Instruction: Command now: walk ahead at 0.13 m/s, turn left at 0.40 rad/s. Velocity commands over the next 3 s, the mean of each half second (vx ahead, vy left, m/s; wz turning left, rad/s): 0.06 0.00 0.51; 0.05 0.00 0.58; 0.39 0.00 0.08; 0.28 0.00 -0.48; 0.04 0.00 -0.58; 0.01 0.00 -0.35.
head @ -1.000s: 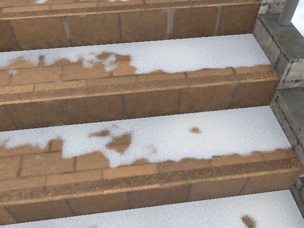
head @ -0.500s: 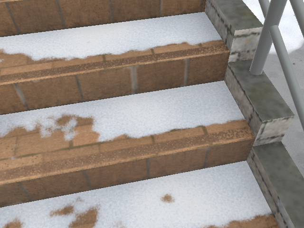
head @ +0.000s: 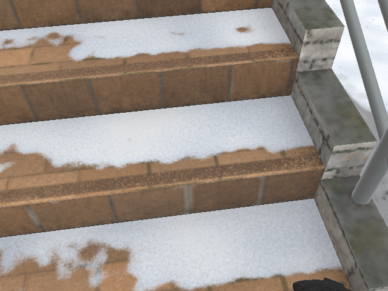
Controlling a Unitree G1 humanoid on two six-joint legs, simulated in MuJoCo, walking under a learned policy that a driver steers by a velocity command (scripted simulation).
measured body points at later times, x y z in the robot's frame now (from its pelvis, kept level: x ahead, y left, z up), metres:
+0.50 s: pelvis +0.10 -0.06 +0.09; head +0.12 -0.07 +0.54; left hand +0.20 +0.23 +0.01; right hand +0.34 -0.26 -0.01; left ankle +0.04 +0.07 -0.52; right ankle +0.16 -0.14 -0.64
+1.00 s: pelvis +0.10 +0.01 +0.09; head +0.10 +0.02 +0.54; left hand +0.01 +0.29 -0.02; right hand +0.36 -0.09 -0.01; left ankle +0.02 +0.09 -0.64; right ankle +0.15 -0.13 -0.63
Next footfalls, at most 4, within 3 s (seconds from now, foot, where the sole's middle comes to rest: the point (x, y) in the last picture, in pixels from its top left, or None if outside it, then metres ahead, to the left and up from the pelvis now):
0.38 right None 0.20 -0.13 -0.68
0.96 left None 0.05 0.11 -0.68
1.44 right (142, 289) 0.44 0.17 -0.53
1.96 left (25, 181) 0.70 0.51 -0.37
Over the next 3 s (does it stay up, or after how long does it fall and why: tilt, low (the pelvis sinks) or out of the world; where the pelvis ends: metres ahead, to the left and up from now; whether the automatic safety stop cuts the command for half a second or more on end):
stays up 0.65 0.39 0.39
